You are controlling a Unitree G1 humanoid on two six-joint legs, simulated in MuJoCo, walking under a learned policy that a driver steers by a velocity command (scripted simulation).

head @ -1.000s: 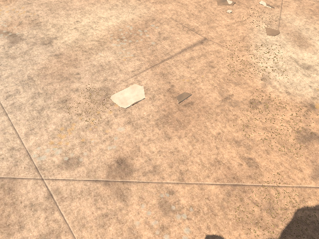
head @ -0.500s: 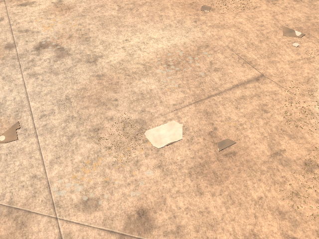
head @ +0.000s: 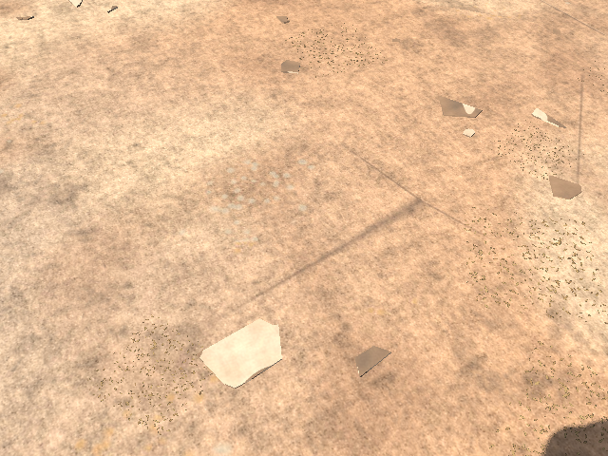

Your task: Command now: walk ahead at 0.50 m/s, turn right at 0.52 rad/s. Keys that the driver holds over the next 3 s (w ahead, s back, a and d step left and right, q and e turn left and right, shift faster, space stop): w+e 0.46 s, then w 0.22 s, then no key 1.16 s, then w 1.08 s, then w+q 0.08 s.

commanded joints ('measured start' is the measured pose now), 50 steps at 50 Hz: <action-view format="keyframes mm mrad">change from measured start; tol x32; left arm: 1 -14 30 5 -76 9 10 -19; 13 -347 9 -27 -213 13 14 -56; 20 95 264 64 -143 -7 4 11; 50 99 31 -31 38 -1 11 46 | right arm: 1 74 -109 -33 -21 13 -28 0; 50 -20 -50 -1 8 34 26 0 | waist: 1 -16 150 7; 20 106 -116 -345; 40 38 -27 41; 46 -60 272 -397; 50 18 123 -45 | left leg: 1 171 266 -213 -232 172 106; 13 260 274 87 -196 412 75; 17 285 267 169 245 881 46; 20 -472 -4 -35 1028 -350 -60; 42 -149 -18 -29 141 124 16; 46 499 468 -543 109 1227 313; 50 40 268 -260 -107 655 189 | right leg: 1 -225 -65 30 59 87 20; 17 171 91 -177 -507 85 -120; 20 803 -369 775 -750 95 -344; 27 298 -152 226 -832 568 -223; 43 475 -107 133 -521 1018 -60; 46 92 142 70 129 -273 14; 50 106 8 87 -7 -124 46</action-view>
